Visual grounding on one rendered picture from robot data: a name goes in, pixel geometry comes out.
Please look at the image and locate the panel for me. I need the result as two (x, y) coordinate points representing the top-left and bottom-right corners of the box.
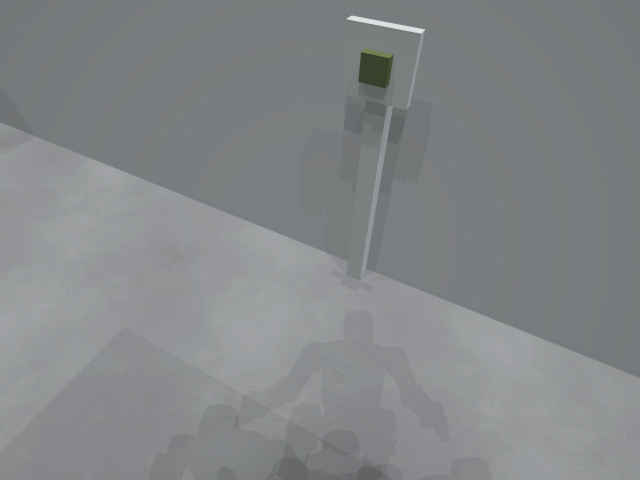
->
(341, 16), (425, 280)

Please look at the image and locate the button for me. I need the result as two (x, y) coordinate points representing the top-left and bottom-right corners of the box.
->
(358, 48), (394, 88)

